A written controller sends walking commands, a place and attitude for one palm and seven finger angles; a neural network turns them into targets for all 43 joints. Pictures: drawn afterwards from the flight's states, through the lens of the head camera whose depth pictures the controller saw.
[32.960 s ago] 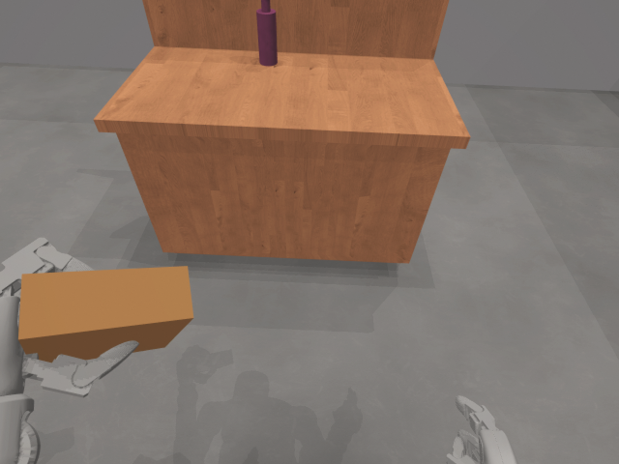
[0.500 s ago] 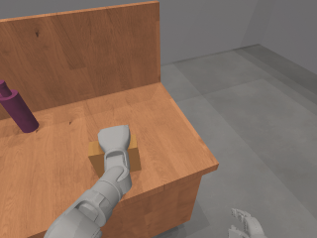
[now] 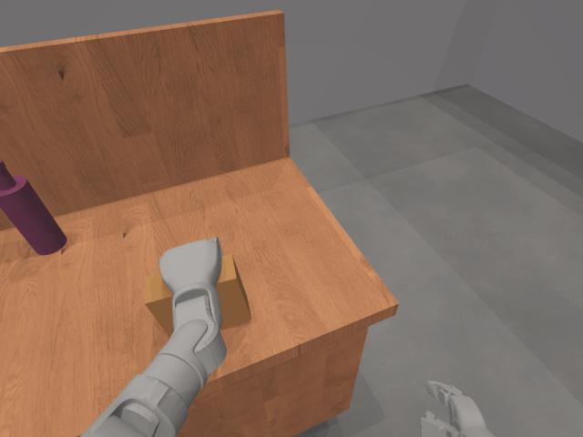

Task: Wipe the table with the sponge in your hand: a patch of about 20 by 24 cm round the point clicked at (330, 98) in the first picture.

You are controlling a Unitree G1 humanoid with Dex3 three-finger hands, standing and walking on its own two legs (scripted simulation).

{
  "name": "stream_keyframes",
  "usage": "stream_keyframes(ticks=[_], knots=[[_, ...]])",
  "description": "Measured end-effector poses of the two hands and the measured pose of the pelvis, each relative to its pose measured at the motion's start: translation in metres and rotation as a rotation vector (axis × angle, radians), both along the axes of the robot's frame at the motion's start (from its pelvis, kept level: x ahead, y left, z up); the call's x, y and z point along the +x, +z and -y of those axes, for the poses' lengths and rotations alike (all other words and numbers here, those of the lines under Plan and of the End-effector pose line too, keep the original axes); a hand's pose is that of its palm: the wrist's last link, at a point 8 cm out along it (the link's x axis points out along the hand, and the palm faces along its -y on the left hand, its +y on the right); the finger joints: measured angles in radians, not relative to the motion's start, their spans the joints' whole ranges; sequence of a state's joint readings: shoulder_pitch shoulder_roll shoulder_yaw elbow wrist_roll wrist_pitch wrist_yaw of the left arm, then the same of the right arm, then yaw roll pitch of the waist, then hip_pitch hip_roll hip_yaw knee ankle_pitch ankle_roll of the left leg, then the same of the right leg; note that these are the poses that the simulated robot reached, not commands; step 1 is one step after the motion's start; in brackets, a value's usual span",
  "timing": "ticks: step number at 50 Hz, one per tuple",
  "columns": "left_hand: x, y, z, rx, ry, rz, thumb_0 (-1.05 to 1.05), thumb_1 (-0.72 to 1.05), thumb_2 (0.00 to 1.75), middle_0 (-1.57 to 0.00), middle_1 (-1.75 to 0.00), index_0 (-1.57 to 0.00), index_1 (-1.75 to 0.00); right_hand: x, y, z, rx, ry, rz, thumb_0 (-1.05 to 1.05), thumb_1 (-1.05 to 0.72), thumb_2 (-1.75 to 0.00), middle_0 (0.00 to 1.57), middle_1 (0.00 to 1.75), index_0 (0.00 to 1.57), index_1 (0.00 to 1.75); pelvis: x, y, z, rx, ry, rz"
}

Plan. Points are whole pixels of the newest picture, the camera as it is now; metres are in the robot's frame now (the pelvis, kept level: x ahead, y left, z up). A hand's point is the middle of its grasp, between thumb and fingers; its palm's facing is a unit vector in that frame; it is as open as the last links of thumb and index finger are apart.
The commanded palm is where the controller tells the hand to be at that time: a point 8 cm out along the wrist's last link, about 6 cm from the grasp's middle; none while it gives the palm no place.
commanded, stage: slide back across to the middle lane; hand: left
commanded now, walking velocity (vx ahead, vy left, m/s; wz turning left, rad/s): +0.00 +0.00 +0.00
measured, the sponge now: (205, 306) +0.33 +0.19 -0.03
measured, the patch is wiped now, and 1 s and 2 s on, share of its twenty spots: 1.00 1.00 1.00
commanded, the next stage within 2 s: wipe forward along the middle lane in 0.40 s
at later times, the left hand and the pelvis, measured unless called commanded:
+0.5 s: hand (170, 303) +0.30 +0.22 +0.02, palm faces -0.03 -0.10 -0.99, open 9.4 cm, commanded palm +0.27 +0.23 +0.07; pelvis -0.01 +0.00 +0.00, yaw +0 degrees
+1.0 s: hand (158, 284) +0.34 +0.26 +0.02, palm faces -0.09 -0.03 -1.00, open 9.4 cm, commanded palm +0.32 +0.25 +0.05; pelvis -0.02 -0.01 -0.01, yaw +1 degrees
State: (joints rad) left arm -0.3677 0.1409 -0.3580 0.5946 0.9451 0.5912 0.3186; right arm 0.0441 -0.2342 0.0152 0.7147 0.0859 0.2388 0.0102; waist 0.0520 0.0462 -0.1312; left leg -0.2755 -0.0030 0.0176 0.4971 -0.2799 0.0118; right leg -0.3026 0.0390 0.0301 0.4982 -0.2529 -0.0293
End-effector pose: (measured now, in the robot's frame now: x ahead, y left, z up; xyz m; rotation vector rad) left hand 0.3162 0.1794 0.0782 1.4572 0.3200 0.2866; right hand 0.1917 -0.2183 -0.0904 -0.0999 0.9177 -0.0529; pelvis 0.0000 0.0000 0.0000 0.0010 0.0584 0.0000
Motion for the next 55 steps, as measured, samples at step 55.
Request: stream_keyframes(ticks=[55], knots=[[0.01,-0.007,-0.072,0.066,0.022,-0.085,-0.01,-0.49,1.1,-0.8,-1.4,-0.83,-1.39,-0.064,-0.029,0.032,-0.098,-0.058,-0.097,0.01,-0.9,-0.9,0.2,0.3,0.2,0.3,-0.02,-0.007,0.008,-0.004,0.026,-0.065]])
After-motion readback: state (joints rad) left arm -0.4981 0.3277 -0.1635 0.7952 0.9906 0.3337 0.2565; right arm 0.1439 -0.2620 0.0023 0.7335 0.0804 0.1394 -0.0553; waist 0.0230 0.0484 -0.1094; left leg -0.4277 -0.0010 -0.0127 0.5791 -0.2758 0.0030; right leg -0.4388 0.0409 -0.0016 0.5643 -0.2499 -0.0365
